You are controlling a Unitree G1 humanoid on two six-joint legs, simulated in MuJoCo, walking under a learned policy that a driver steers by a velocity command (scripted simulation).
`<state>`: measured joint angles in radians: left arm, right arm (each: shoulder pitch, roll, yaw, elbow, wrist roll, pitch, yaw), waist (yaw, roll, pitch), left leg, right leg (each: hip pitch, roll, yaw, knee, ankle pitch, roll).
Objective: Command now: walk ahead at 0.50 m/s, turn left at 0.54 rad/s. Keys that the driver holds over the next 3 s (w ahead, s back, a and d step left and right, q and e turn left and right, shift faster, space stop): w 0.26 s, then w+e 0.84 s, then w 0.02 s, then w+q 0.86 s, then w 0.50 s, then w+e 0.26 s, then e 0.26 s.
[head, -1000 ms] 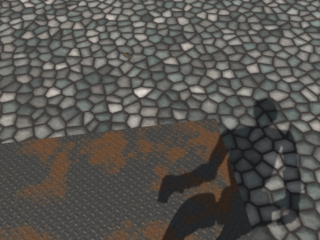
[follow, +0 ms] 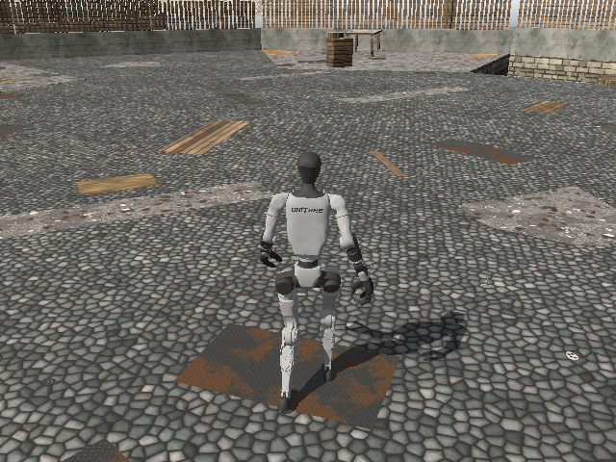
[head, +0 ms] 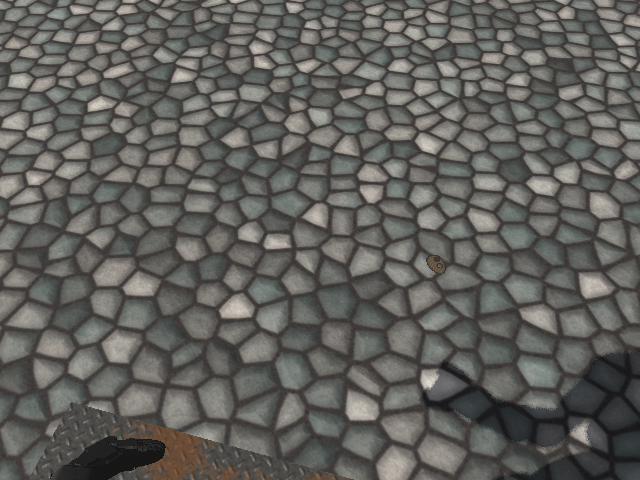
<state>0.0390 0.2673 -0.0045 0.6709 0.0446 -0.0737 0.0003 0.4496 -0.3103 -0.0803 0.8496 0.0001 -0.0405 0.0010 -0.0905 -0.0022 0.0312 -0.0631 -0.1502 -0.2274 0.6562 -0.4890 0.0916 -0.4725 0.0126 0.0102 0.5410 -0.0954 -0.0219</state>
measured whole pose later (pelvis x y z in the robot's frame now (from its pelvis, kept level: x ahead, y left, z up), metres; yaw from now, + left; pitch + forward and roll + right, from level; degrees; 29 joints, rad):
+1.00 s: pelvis +0.49 -0.02 -0.01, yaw -15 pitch +1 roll +1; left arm 0.05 0.25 0.05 0.73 0.05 -0.02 -0.06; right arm 0.40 -0.25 -0.04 0.91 -0.02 -0.05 -0.02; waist -0.05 0.00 0.05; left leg 0.02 0.11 0.30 0.63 -0.47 -0.02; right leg -0.48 0.03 -0.11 0.61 -0.16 -0.15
